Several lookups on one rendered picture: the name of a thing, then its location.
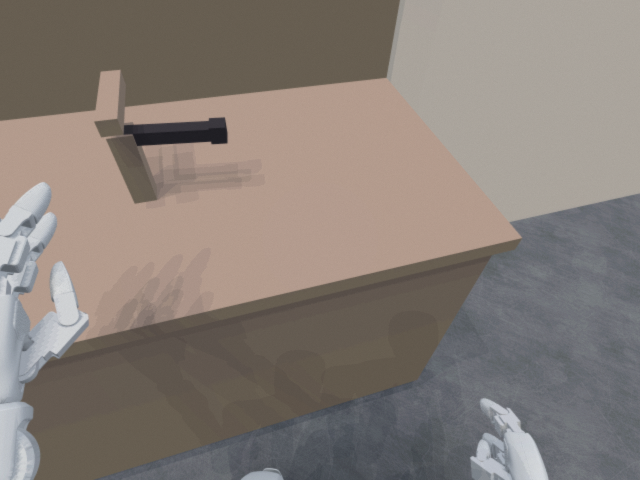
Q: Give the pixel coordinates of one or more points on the counter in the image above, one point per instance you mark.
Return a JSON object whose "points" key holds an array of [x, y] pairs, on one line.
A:
{"points": [[317, 257]]}

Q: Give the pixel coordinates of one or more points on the tap lever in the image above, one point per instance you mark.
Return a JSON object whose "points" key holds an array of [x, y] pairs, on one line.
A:
{"points": [[214, 131]]}

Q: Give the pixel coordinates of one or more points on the robot left hand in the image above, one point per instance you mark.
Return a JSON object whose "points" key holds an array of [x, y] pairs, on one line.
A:
{"points": [[24, 234]]}

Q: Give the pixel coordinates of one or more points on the left robot forearm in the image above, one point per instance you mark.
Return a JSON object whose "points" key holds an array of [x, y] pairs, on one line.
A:
{"points": [[19, 450]]}

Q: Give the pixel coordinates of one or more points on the left robot shin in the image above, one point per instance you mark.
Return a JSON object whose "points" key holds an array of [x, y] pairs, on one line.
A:
{"points": [[272, 470]]}

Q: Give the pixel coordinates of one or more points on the robot right hand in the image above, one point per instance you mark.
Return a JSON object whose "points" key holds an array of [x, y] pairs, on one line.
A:
{"points": [[516, 458]]}

